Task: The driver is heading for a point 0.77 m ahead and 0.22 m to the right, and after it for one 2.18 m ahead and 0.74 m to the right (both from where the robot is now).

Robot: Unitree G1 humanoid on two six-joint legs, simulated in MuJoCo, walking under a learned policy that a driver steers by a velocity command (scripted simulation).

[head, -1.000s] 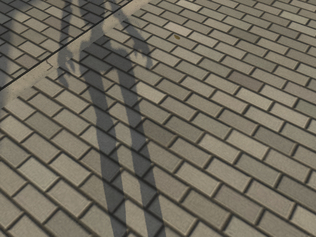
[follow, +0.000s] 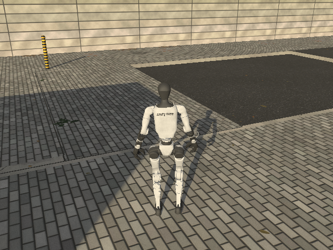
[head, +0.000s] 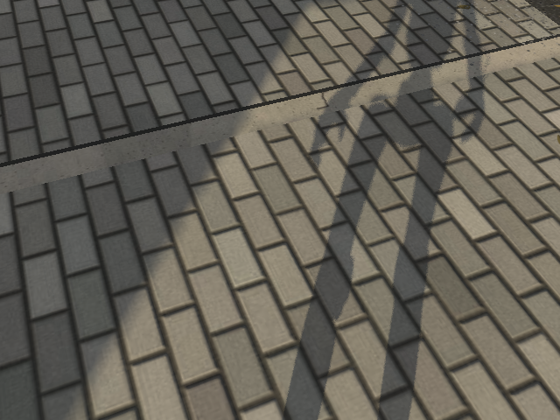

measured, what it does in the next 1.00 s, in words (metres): walks ahead, turning right: right foot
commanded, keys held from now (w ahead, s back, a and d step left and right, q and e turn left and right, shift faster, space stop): w+e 1.00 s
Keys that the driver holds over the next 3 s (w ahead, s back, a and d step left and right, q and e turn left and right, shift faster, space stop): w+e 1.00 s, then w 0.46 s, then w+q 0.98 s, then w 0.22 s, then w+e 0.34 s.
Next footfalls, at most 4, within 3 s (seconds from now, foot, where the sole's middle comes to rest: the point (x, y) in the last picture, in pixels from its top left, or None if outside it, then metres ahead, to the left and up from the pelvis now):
0.48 right None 0.33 -0.11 -0.77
1.02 left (322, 336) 0.70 -0.09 -0.77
1.52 right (438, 314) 0.78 -0.40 -0.77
2.06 left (409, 217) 1.12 -0.37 -0.77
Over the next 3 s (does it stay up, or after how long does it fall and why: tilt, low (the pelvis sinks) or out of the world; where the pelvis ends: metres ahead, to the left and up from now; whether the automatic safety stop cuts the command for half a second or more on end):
stays up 1.43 -0.49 0.01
